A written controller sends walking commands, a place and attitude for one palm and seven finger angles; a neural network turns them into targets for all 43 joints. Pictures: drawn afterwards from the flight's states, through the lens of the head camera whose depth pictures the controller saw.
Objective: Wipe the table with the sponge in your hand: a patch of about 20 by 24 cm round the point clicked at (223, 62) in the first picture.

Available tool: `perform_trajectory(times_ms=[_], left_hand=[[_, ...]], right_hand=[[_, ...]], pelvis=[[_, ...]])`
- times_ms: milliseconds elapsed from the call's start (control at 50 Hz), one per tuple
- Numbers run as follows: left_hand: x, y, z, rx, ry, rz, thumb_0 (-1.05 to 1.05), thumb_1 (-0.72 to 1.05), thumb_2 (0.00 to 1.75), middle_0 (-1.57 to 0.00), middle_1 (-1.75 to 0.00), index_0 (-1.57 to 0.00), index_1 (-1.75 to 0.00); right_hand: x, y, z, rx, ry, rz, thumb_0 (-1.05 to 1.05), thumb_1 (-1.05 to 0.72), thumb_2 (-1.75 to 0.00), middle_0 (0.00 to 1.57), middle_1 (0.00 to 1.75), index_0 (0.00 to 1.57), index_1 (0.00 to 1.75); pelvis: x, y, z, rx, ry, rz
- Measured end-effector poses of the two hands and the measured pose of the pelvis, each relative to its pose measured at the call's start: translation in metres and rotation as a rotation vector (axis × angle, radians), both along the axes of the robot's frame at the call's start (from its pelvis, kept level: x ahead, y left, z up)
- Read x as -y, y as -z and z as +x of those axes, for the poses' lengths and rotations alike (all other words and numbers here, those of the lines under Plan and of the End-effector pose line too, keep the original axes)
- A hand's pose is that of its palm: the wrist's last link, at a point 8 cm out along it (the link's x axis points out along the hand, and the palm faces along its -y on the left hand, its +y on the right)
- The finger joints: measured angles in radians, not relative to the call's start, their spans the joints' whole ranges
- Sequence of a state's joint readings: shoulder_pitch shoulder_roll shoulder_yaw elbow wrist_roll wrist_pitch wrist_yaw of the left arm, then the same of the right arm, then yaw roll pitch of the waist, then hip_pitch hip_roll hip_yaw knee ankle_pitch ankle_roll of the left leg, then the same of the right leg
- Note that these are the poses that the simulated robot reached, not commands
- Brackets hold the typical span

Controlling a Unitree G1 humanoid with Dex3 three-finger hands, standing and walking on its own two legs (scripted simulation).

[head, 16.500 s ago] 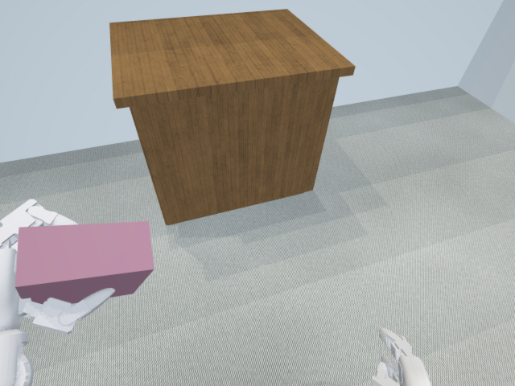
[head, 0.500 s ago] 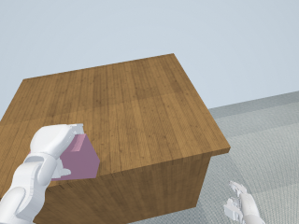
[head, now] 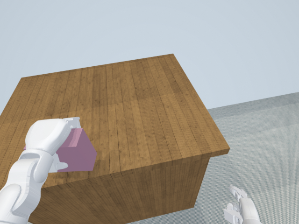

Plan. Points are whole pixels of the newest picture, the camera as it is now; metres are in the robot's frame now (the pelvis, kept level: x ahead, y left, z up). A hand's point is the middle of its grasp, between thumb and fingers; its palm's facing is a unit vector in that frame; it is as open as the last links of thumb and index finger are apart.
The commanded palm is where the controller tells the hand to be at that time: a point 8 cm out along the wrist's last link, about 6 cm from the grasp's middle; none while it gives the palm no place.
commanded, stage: move the sponge above the wiping area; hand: left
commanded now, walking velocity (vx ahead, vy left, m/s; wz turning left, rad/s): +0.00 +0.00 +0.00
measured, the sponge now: (67, 155) +0.24 +0.29 +0.06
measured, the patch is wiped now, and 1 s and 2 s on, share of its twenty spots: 0.00 0.00 0.10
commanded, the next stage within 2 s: lower the sponge onto the table in 0.62 s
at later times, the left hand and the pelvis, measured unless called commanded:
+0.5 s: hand (55, 134) +0.25 +0.29 +0.14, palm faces +0.15 -0.04 -0.99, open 9.8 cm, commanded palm +0.22 +0.31 +0.19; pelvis +0.00 +0.00 +0.00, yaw -1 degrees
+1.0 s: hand (47, 127) +0.26 +0.31 +0.15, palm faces +0.18 -0.02 -0.98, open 9.8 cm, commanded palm +0.22 +0.30 +0.18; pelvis +0.00 +0.00 +0.00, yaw +0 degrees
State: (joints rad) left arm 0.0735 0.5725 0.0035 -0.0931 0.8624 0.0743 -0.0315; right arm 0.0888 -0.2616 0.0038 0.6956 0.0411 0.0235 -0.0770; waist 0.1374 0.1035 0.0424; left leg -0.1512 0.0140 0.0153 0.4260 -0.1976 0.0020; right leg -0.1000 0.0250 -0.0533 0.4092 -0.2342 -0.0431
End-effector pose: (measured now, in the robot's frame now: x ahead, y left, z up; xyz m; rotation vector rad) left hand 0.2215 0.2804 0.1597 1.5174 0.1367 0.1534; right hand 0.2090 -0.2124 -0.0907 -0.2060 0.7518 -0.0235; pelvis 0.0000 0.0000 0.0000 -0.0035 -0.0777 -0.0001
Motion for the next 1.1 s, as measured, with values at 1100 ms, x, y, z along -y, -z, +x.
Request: perform_trajectory(times_ms=[1100], left_hand=[[-0.042, -0.017, 0.007, -0.017, -0.344, -0.019, 0.0, -0.47, 1.03, -0.76, -1.37, -0.76, -1.36]], right_hand=[[0.001, 0.004, 0.007, -0.016, 0.003, 0.068, 0.01, -0.91, -0.9, 0.21, 0.3, 0.2, 0.3]], pelvis=[[0.0, -0.001, 0.001, -0.023, -0.003, 0.005]])
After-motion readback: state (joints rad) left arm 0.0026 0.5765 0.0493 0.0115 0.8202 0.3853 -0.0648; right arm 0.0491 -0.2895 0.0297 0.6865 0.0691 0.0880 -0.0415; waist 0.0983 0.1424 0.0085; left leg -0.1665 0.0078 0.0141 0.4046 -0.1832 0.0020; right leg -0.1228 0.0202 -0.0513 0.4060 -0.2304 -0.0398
